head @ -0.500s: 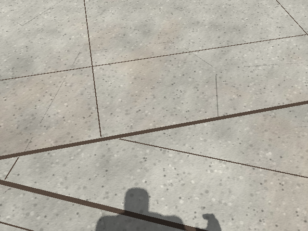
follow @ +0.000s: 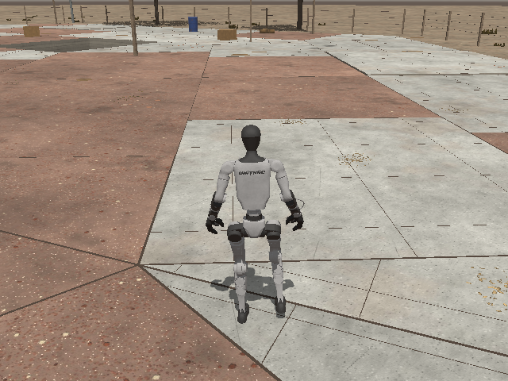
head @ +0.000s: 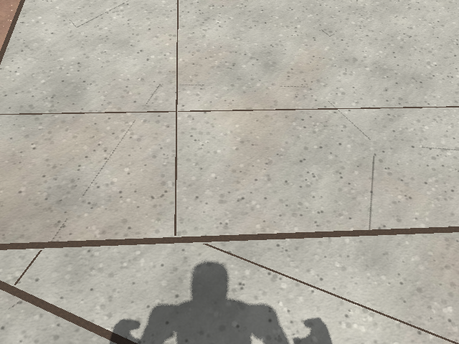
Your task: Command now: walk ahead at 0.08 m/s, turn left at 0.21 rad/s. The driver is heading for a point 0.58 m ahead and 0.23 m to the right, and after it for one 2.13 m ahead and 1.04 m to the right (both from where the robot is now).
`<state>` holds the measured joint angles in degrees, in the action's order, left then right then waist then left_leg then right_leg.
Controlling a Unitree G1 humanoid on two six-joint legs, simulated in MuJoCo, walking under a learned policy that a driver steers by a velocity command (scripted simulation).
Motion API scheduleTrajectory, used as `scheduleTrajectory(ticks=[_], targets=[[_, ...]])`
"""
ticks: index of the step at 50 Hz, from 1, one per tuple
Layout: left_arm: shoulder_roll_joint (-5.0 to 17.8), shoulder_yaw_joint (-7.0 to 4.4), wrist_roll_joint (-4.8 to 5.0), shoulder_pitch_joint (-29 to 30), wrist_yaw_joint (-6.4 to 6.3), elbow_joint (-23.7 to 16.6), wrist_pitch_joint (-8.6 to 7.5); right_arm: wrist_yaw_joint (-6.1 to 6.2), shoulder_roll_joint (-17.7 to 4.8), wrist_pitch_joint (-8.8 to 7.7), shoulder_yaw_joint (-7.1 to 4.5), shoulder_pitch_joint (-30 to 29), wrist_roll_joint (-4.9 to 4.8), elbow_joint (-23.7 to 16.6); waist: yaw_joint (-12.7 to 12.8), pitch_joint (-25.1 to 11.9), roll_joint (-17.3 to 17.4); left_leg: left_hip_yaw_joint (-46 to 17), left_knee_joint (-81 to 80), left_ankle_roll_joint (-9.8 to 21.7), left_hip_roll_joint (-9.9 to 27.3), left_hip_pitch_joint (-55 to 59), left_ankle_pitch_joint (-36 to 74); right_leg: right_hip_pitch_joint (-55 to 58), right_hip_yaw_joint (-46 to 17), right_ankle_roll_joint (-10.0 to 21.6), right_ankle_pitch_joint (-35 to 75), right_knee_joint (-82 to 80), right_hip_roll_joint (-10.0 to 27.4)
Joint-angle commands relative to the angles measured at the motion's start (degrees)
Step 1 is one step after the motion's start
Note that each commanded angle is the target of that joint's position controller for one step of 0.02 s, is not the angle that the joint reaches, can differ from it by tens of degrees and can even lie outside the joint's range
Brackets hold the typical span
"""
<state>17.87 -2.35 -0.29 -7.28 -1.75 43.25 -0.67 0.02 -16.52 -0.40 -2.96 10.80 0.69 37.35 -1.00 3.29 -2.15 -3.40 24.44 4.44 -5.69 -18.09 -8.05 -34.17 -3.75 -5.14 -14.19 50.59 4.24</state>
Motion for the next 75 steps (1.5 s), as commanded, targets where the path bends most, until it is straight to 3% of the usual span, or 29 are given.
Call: scheduleTrajectory(ticks=[1, 6, 7, 8, 10, 19, 21, 25, 27, 30, 31, 32, 33, 34, 36, 39, 44, 47, 49, 51, 52, 53, 54, 55, 57, 59, 64, 69, 75], targets=[[4.2, -1.09, 0.25, -1.5, 0.11, -2.7, 0.01, 0.33, -7.6, -0.33, -1.77, -1.9, 0.39, -2.8, 0.5, -9.6, 8.8, -9.5, -5.6, 9.5, 14.8, 1.9, 13.4, 11.1, 0.4, 0.3, 2.7, -6.6, -0.3], [4.3, -1.16, -1.14, -2.9, 0.95, -2.8, -1.12, -0.21, -3.2, -0.41, 0.29, 0.5, -0.11, 0.1, 1.8, -8.0, 6.1, -11.1, 0.8, 3.3, 11.4, 0.4, 4.1, 24.7, -1.1, 4.4, 16.1, -27.6, 0.8], [8.6, -1.94, -1.51, -2.9, 0.57, -3.6, -1.10, -0.23, -2.8, -0.84, 0.40, 4.8, 1.15, 0.7, -1.3, -9.2, -1.2, -7.8, 5.6, 0.3, 6.7, -1.7, -5.2, 28.9, -6.9, 7.3, 28.4, -26.3, 7.6], [7.3, -1.60, -1.47, -0.4, 0.59, -2.8, -0.82, -0.04, -2.0, -0.89, 0.38, 7.6, 0.72, 1.3, -4.1, -9.6, -8.6, -3.0, 5.5, -2.1, 3.7, -0.7, -12.3, 25.4, -8.8, 11.8, 23.4, -26.4, 9.6], [2.7, -0.62, -0.78, 1.7, 1.34, -3.2, -0.92, 0.41, -4.7, 0.10, -0.16, 1.8, 0.86, 1.2, -1.0, -6.7, -5.8, -2.9, 3.1, -3.3, 4.9, 3.4, -6.7, 20.0, -5.7, 9.5, 8.5, -27.5, 4.4], [2.9, -0.46, -0.19, -0.9, 0.98, -1.4, -1.53, 1.00, -3.2, 0.94, -0.48, 0.7, 0.05, 3.3, 1.4, -6.5, 0.8, -5.0, 2.7, -2.6, 6.0, 4.2, 3.7, 23.8, -1.1, 7.2, 13.2, -23.2, 0.5], [2.6, -0.33, -0.15, -1.4, 1.03, -0.6, -1.18, 1.20, -2.4, 1.19, -0.40, 2.1, -0.11, 4.7, 1.4, -6.7, 1.0, -3.4, 2.7, -2.5, 4.5, 4.2, -6.5, 23.5, -0.6, 7.7, 0.8, -24.2, -0.7], [5.6, -1.26, 1.05, -5.3, 0.88, 0.8, -1.54, 1.06, -1.6, -0.60, -0.60, 1.9, -1.27, 4.1, 2.3, 1.4, -4.5, 0.7, 10.6, -1.1, 2.9, -7.1, -21.1, 21.8, -14.0, 14.7, -27.8, -32.7, 6.7], [7.1, -1.78, 1.17, -7.4, 0.82, 1.6, -2.21, 0.64, -1.5, -2.59, -0.69, 0.3, -1.71, 3.4, 2.5, 3.1, -6.8, 2.6, 14.3, -0.9, 4.5, -9.2, -17.2, 22.2, -23.7, 18.7, -27.9, -36.8, 13.2], [6.4, -1.64, 1.66, -0.9, 1.22, -0.1, -2.06, -0.22, -1.7, -4.13, -1.22, 6.7, -1.71, 6.3, -2.2, 0.6, -6.2, 2.5, 4.2, 1.5, 5.3, 7.2, -12.5, 13.7, -14.6, 14.9, -18.1, -34.3, 8.6], [3.8, -0.93, 1.65, 2.9, 1.31, -1.6, -2.08, -0.25, -3.7, -4.25, -1.95, 11.4, -1.65, 8.2, -4.5, 0.4, -2.4, -3.1, -0.5, 2.8, 7.9, 13.0, -13.7, 8.8, -7.4, 11.6, -12.7, -27.4, 3.6], [0.0, 0.04, 1.49, 5.0, 1.44, -3.6, -3.00, -0.10, -8.1, -4.37, -3.26, 16.5, -1.83, 10.0, -4.9, 0.0, 10.0, -16.9, -6.9, 6.5, 14.8, 20.2, -18.7, 0.8, 3.8, 6.9, -7.2, -11.8, -4.8], [2.0, -0.27, 1.66, 5.3, 1.35, -4.6, -4.15, -0.45, -10.7, -4.61, -3.97, 18.8, -1.34, 9.6, -6.6, 0.2, 17.2, -31.5, -11.9, 11.7, 24.1, 26.4, -12.1, -9.4, 3.8, 5.7, -13.5, -0.2, -6.4], [4.5, -1.26, 2.42, 4.0, 1.54, -3.9, -4.73, -0.24, -8.0, -5.01, -3.21, 18.8, -0.43, 9.5, -5.8, 0.8, 12.6, -31.2, -10.3, 12.9, 26.1, 29.5, -4.5, -15.6, 0.0, 6.4, -18.6, 9.2, -4.6], [2.9, -1.03, 3.28, 1.1, 2.29, -2.1, -4.85, 0.05, -5.4, -5.38, -2.54, 17.4, -0.24, 9.1, -3.9, -0.6, 6.9, -21.6, -9.4, 9.6, 24.5, 32.6, 3.1, -20.3, -4.0, 8.7, -11.2, 14.2, -2.4], [0.9, -0.91, 2.70, 2.0, 3.74, -1.9, -4.14, 0.15, -2.3, -4.66, -1.34, 14.9, -0.10, 9.2, -2.7, -0.2, 7.5, -8.1, -12.2, 4.9, 20.1, 28.2, 14.0, -16.6, -2.3, 8.4, -0.6, 9.5, -1.4], [-2.1, 0.62, 1.66, 9.6, 4.82, -6.0, -3.51, 1.15, -5.6, -4.94, -1.66, 12.7, -0.37, 9.4, -3.8, 2.9, 6.7, 4.3, -17.9, 3.8, 16.4, 15.1, 12.4, -4.2, 4.9, 5.5, 14.6, -9.1, -1.9], [-0.3, 0.26, 1.70, 11.9, 5.36, -8.3, -3.39, 1.25, -7.0, -4.81, -1.95, 13.9, -0.95, 10.9, -3.4, 4.4, 7.1, 6.9, -16.6, 3.3, 18.4, 16.9, 19.7, -0.9, 6.5, 7.3, 15.0, -14.9, -2.8], [2.0, -0.84, 1.23, 9.4, 5.89, -8.9, -3.53, 1.81, -8.4, -4.00, -2.30, 12.4, -1.07, 10.4, -0.7, 1.1, 8.6, 9.4, -8.1, 1.3, 18.6, 20.1, 41.8, 3.8, 9.0, 9.3, 12.6, -16.1, -5.8], [5.8, -3.09, 1.21, -4.3, 5.83, -5.6, -3.31, 2.64, -9.3, -2.90, -2.53, 10.4, -0.89, 9.2, 6.1, -7.5, 9.3, 11.0, 9.0, -1.4, 17.2, 18.0, 52.7, 19.5, 9.9, 11.9, 13.7, -17.2, -9.5], [8.5, -4.47, 1.06, -11.0, 4.81, -4.3, -2.82, 2.80, -9.0, -3.06, -2.32, 9.8, -0.98, 8.2, 9.9, -10.8, 6.8, 11.3, 22.1, -3.9, 14.5, 9.1, 44.0, 32.3, 5.7, 14.0, 19.4, -20.0, -8.0], [13.5, -4.92, 0.50, -13.3, 3.21, -4.0, -1.92, 2.12, -2.9, -3.84, -0.61, 13.9, 1.82, 6.1, 5.4, -17.1, -10.7, 11.4, 45.1, -7.0, 6.5, -8.3, -13.9, 49.5, -13.2, 19.6, 43.2, -15.9, 7.0], [13.9, -4.38, -0.63, -11.9, 3.29, -7.2, -2.37, 0.84, -2.2, -5.10, 0.69, 19.7, 0.51, 5.7, 3.8, -32.4, -12.1, -1.5, 62.0, -8.1, 0.2, -17.9, -32.4, 59.7, -40.7, 32.2, 38.8, -23.5, 19.7], [10.7, -4.27, -0.40, -9.3, 3.37, -8.1, -1.95, 0.36, -8.2, -5.49, -1.03, 13.3, -1.25, 5.4, 6.8, -28.7, -2.7, -5.5, 62.5, -7.1, 4.1, -19.8, -26.5, 52.9, -34.3, 29.0, 30.0, -27.2, 15.6], [6.9, -3.15, 1.20, -2.3, 3.14, -8.3, -1.86, 1.49, -7.5, -4.70, -1.03, 6.8, -1.21, 3.4, 2.6, -12.1, 4.6, -2.4, 54.4, -6.9, 8.2, -20.9, -18.4, 33.3, -21.7, 23.3, 23.1, -30.8, 9.2], [6.7, -3.18, 0.00, 0.2, 2.96, -9.3, -1.61, 2.33, -8.1, -2.78, -1.62, 7.9, -0.35, 2.7, -0.6, -8.4, 2.0, -2.6, 49.1, -7.2, 9.7, -13.7, -15.6, 19.6, -17.4, 22.4, 22.6, -33.6, 6.1], [8.2, -3.91, 0.08, -0.2, 1.92, -8.8, -1.04, 3.57, -5.0, -1.02, -1.07, 6.5, 0.99, 1.0, -1.3, -10.5, -0.7, -1.4, 37.0, -9.7, 8.0, -11.8, -11.0, 13.1, -13.8, 21.8, 27.3, -32.3, 3.2], [8.5, -4.03, 1.01, -0.4, 0.13, -9.5, 1.47, 3.19, -4.9, -0.54, -0.87, -1.0, 0.11, -1.8, 1.2, -9.5, -3.8, -3.3, 24.8, -10.2, 6.5, -12.7, -4.9, 13.8, -18.7, 18.1, 0.8, -32.6, 0.6], [7.8, -3.99, 1.42, -1.8, 0.05, -9.8, 2.72, 1.80, -5.8, -2.79, -1.56, -0.6, -0.83, -2.2, 0.9, -10.1, -6.8, -2.9, 5.1, -7.9, 3.9, -2.7, -6.3, 19.6, -25.2, 16.1, 10.7, -25.7, 0.6]])
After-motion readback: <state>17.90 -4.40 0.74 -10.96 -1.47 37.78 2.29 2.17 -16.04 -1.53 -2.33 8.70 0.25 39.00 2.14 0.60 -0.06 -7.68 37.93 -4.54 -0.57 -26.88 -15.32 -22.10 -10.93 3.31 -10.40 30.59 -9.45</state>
